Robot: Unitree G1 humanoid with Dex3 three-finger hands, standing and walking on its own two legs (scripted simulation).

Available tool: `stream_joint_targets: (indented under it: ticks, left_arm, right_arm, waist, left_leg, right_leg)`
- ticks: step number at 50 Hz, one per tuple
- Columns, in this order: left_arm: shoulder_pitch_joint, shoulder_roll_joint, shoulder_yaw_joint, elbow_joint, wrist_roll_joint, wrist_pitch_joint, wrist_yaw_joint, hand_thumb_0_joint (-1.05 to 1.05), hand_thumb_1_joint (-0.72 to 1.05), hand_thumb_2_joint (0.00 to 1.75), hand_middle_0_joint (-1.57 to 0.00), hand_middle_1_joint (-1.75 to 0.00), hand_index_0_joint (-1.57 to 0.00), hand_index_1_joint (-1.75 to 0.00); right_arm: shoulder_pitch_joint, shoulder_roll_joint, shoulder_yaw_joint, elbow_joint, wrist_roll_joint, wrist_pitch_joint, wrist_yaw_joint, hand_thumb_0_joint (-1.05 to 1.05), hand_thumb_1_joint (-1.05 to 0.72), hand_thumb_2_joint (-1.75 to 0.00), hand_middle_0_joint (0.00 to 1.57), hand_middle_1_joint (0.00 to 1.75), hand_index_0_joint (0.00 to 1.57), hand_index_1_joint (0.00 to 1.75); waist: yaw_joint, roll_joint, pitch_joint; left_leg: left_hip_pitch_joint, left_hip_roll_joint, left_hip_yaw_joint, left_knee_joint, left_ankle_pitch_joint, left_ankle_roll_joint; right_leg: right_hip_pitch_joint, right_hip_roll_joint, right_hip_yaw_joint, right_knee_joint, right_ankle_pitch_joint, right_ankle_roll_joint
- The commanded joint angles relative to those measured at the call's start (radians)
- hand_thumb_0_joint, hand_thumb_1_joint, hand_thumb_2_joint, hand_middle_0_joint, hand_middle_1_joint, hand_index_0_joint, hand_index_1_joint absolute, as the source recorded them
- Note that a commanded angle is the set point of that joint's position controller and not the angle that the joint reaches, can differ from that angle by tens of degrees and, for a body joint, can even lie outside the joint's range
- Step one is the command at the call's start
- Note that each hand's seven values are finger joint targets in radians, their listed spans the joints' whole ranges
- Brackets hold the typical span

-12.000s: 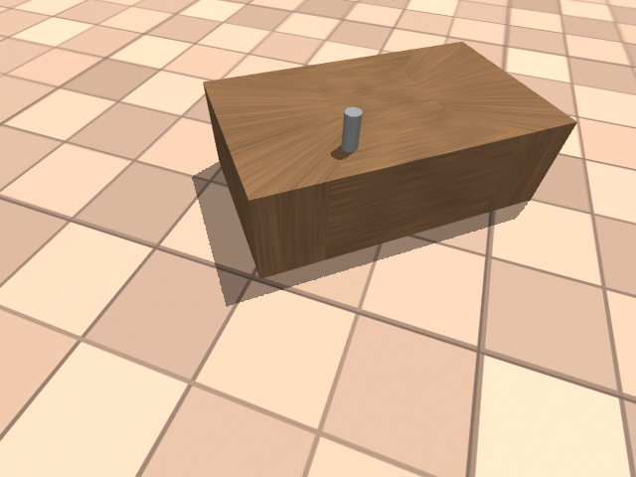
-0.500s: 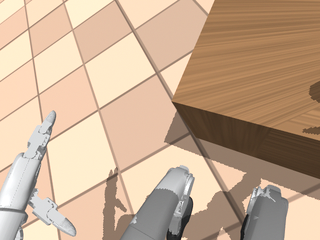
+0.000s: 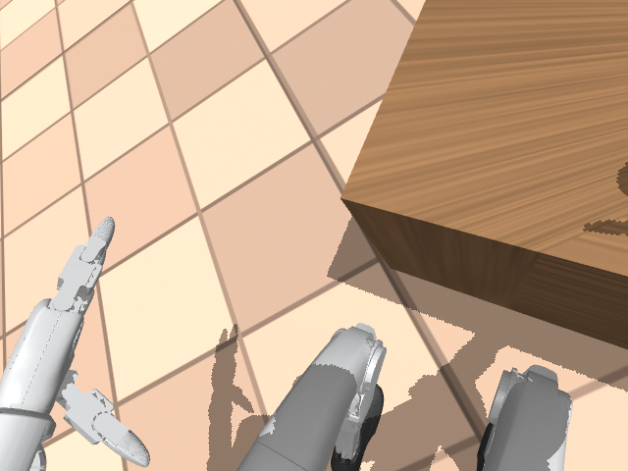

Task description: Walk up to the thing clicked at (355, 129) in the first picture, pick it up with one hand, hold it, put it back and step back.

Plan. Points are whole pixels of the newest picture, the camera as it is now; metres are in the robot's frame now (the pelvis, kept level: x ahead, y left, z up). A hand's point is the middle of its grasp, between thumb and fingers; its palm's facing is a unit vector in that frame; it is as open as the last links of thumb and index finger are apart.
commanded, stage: close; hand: right
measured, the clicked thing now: out of the picture +0.54 -0.28 -0.04
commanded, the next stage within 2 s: settle in 0.36 s
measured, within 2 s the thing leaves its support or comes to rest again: leaves its support in 0.80 s
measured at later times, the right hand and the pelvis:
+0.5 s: hand out of the picture +0.52 -0.27 -0.04, palm faces +0.34 +0.94 +0.00, open 8.3 cm; pelvis +0.00 +0.00 +0.01, yaw +0 degrees
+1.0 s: hand out of the picture +0.52 -0.27 +0.00, palm faces +0.34 +0.94 -0.01, open 8.5 cm; pelvis +0.01 +0.00 +0.04, yaw -1 degrees
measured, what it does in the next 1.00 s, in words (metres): stands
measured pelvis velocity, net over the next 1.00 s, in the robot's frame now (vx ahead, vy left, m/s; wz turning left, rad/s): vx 0.01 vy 0.00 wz -0.01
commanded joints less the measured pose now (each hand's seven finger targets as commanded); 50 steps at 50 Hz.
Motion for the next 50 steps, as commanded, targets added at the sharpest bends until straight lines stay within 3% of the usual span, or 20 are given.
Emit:
stream_joint_targets:
  ticks: [1,3,5,7,10,12,14,17,20,23,28,30,33,35,38,42,44,46,48,50]
  left_arm:
    - [0.055,0.173,0.173,-0.145,-0.013,-0.038,0.026,0.0,-0.54,0.05,-0.04,-0.05,-0.05,-0.05]
    - [0.068,0.19,0.189,-0.157,-0.008,-0.041,0.024,0.0,-0.53,0.04,-0.04,-0.05,-0.05,-0.05]
    - [0.081,0.174,0.174,-0.14,-0.005,-0.04,0.02,0.0,-0.53,0.04,-0.04,-0.05,-0.05,-0.04]
    - [0.076,0.154,0.15,-0.123,-0.01,-0.037,0.019,0.0,-0.53,0.04,-0.04,-0.05,-0.05,-0.04]
    - [0.067,0.193,0.183,-0.181,-0.017,-0.038,0.024,0.0,-0.54,0.04,-0.04,-0.05,-0.05,-0.04]
    - [0.097,0.167,0.163,-0.148,-0.016,-0.033,0.02,0.0,-0.54,0.04,-0.04,-0.05,-0.05,-0.04]
    - [0.09,0.163,0.167,-0.135,-0.019,-0.038,0.021,0.0,-0.53,0.04,-0.04,-0.05,-0.05,-0.04]
    - [0.067,0.16,0.143,-0.147,-0.015,-0.034,0.023,0.0,-0.54,0.04,-0.05,-0.05,-0.05,-0.05]
    - [0.07,0.171,0.148,-0.164,-0.018,-0.032,0.03,0.0,-0.55,0.04,-0.04,-0.05,-0.04,-0.05]
    - [0.07,0.175,0.15,-0.144,-0.018,-0.034,0.032,0.0,-0.54,0.03,-0.04,-0.04,-0.04,-0.04]
    - [0.077,0.195,0.178,-0.159,-0.016,-0.037,0.037,0.0,-0.56,0.06,-0.06,-0.06,-0.05,-0.06]
    - [0.081,0.179,0.162,-0.12,-0.02,-0.038,0.035,0.0,-0.55,0.06,-0.05,-0.06,-0.05,-0.06]
    - [0.045,0.196,0.171,-0.139,-0.018,-0.036,0.041,0.0,-0.55,0.06,-0.05,-0.06,-0.05,-0.06]
    - [0.067,0.162,0.139,-0.066,-0.013,-0.031,0.04,0.0,-0.54,0.05,-0.05,-0.06,-0.05,-0.06]
    - [0.03,0.182,0.145,-0.092,-0.01,-0.034,0.049,0.0,-0.55,0.06,-0.05,-0.05,-0.05,-0.06]
    - [0.032,0.162,0.111,-0.03,-0.009,-0.022,0.054,0.0,-0.55,0.06,-0.05,-0.05,-0.05,-0.05]
    - [0.023,0.188,0.13,-0.032,-0.004,-0.017,0.06,0.0,-0.54,0.05,-0.05,-0.05,-0.05,-0.05]
    - [0.029,0.153,0.093,0.028,0.0,-0.005,0.055,0.0,-0.54,0.05,-0.05,-0.05,-0.05,-0.05]
    - [0.018,0.153,0.091,0.044,-0.003,-0.006,0.059,0.0,-0.55,0.06,-0.05,-0.05,-0.05,-0.05]
    - [-0.014,0.173,0.094,-0.023,0.003,-0.009,0.063,0.0,-0.55,0.06,-0.05,-0.05,-0.05,-0.05]
  right_arm:
    - [-0.247,-0.188,0.012,-0.168,0.008,-0.06,-0.004,0.0,0.4,-0.23,0.9,0.55,0.9,0.55]
    - [-0.263,-0.192,0.015,-0.216,0.002,-0.063,-0.003,0.0,0.35,-0.27,0.94,0.6,0.94,0.6]
    - [-0.261,-0.174,0.035,-0.186,-0.002,-0.059,-0.001,0.0,0.27,-0.34,1.0,0.67,1.0,0.67]
    - [-0.258,-0.182,0.02,-0.16,0.002,-0.061,-0.006,0.0,0.19,-0.45,1.07,0.76,1.06,0.77]
    - [-0.241,-0.206,0.002,-0.196,0.006,-0.054,-0.004,0.0,0.05,-0.56,1.12,0.85,1.12,0.85]
    - [-0.249,-0.157,0.032,-0.208,0.008,-0.051,0.001,0.0,-0.05,-0.63,1.17,0.91,1.17,0.91]
    - [-0.271,-0.155,0.039,-0.218,0.014,-0.05,0.0,0.0,-0.17,-0.72,1.24,0.99,1.23,1.0]
    - [-0.277,-0.172,0.038,-0.2,0.005,-0.048,-0.007,0.0,-0.28,-0.88,1.32,1.14,1.32,1.14]
    - [-0.307,-0.232,0.006,-0.188,0.006,-0.059,-0.017,0.0,-0.34,-1.01,1.34,1.23,1.34,1.23]
    - [-0.314,-0.242,0.004,-0.176,0.011,-0.066,-0.013,0.0,-0.41,-1.1,1.37,1.3,1.38,1.3]
    - [-0.315,-0.256,0.004,-0.211,0.012,-0.068,-0.001,0.0,-0.35,-1.23,1.32,1.37,1.35,1.37]
    - [-0.313,-0.258,0.002,-0.216,0.017,-0.065,0.005,0.0,-0.36,-1.26,1.34,1.39,1.37,1.4]
    - [-0.351,-0.305,-0.012,-0.311,0.012,-0.067,0.005,0.0,-0.31,-1.27,1.36,1.42,1.4,1.42]
    - [-0.346,-0.256,0.015,-0.305,0.025,-0.064,0.008,0.0,-0.28,-1.27,1.35,1.42,1.39,1.42]
    - [-0.393,-0.299,0.009,-0.395,0.027,-0.069,-0.005,0.0,-0.31,-1.3,1.38,1.45,1.42,1.46]
    - [-0.384,-0.236,0.065,-0.344,0.032,-0.062,-0.017,0.0,-0.33,-1.36,1.39,1.5,1.43,1.5]
    - [-0.42,-0.315,0.028,-0.396,0.023,-0.068,-0.036,0.0,-0.35,-1.37,1.4,1.51,1.44,1.51]
    - [-0.337,-0.215,0.071,-0.257,0.029,-0.053,-0.038,0.0,-0.35,-1.38,1.38,1.51,1.43,1.51]
    - [-0.39,-0.243,0.048,-0.292,0.041,-0.067,-0.041,0.0,-0.34,-1.37,1.39,1.51,1.44,1.51]
    - [-0.356,-0.204,0.073,-0.233,0.033,-0.06,-0.034,0.0,-0.33,-1.36,1.39,1.5,1.43,1.5]
  waist:
    - [-0.045,-0.445,-0.547]
    - [-0.039,-0.468,-0.611]
    - [-0.027,-0.438,-0.597]
    - [-0.028,-0.41,-0.544]
    - [-0.032,-0.429,-0.598]
    - [-0.032,-0.438,-0.583]
    - [-0.033,-0.455,-0.565]
    - [-0.025,-0.427,-0.543]
    - [-0.018,-0.411,-0.544]
    - [-0.02,-0.435,-0.524]
    - [-0.012,-0.447,-0.59]
    - [-0.031,-0.464,-0.577]
    - [-0.053,-0.513,-0.646]
    - [-0.063,-0.534,-0.613]
    - [-0.075,-0.552,-0.685]
    - [-0.063,-0.541,-0.627]
    - [-0.074,-0.531,-0.67]
    - [-0.062,-0.458,-0.565]
    - [-0.068,-0.453,-0.56]
    - [-0.042,-0.397,-0.588]
  left_leg:
    - [0.148,-0.017,0.035,-0.202,0.268,0.056]
    - [0.157,-0.018,0.039,-0.192,0.317,0.056]
    - [0.168,-0.021,0.035,-0.198,0.363,0.049]
    - [0.166,-0.018,0.033,-0.194,0.342,0.05]
    - [0.188,-0.016,0.034,-0.206,0.34,0.051]
    - [0.18,-0.017,0.031,-0.219,0.325,0.051]
    - [0.167,-0.016,0.029,-0.219,0.298,0.051]
    - [0.165,-0.017,0.033,-0.215,0.293,0.051]
    - [0.185,-0.016,0.026,-0.225,0.298,0.05]
    - [0.181,-0.015,0.019,-0.232,0.276,0.051]
    - [0.214,-0.019,0.016,-0.245,0.313,0.048]
    - [0.201,-0.019,0.02,-0.244,0.296,0.052]
    - [0.208,-0.019,0.025,-0.247,0.292,0.054]
    - [0.195,-0.018,0.025,-0.252,0.293,0.055]
    - [0.243,-0.019,0.018,-0.272,0.342,0.052]
    - [0.242,-0.017,0.018,-0.301,0.32,0.053]
    - [0.288,-0.016,0.01,-0.321,0.34,0.049]
    - [0.293,-0.02,0.007,-0.347,0.334,0.043]
    - [0.298,-0.018,0.004,-0.352,0.328,0.045]
    - [0.34,-0.021,0.008,-0.365,0.356,0.04]
  right_leg:
    - [0.665,0.024,-0.02,-0.211,0.233,-0.032]
    - [0.726,0.02,-0.014,-0.2,0.316,-0.028]
    - [0.696,0.019,-0.018,-0.169,0.348,-0.039]
    - [0.628,0.024,-0.022,-0.168,0.3,-0.041]
    - [0.69,0.024,-0.022,-0.188,0.308,-0.038]
    - [0.688,0.026,-0.027,-0.197,0.286,-0.038]
    - [0.68,0.025,-0.028,-0.203,0.257,-0.038]
    - [0.653,0.026,-0.024,-0.205,0.238,-0.036]
    - [0.645,0.028,-0.024,-0.2,0.235,-0.041]
    - [0.638,0.029,-0.031,-0.21,0.206,-0.04]
    - [0.694,0.027,-0.029,-0.205,0.253,-0.041]
    - [0.695,0.028,-0.028,-0.221,0.247,-0.038]
    - [0.787,0.025,-0.025,-0.244,0.276,-0.027]
    - [0.797,0.023,-0.027,-0.25,0.294,-0.023]
    - [0.861,0.019,-0.028,-0.254,0.354,-0.026]
    - [0.862,0.02,-0.03,-0.282,0.332,-0.025]
    - [0.88,0.021,-0.034,-0.279,0.332,-0.029]
    - [0.797,0.024,-0.037,-0.29,0.29,-0.039]
    - [0.779,0.027,-0.036,-0.305,0.274,-0.04]
    - [0.8,0.026,-0.029,-0.31,0.295,-0.042]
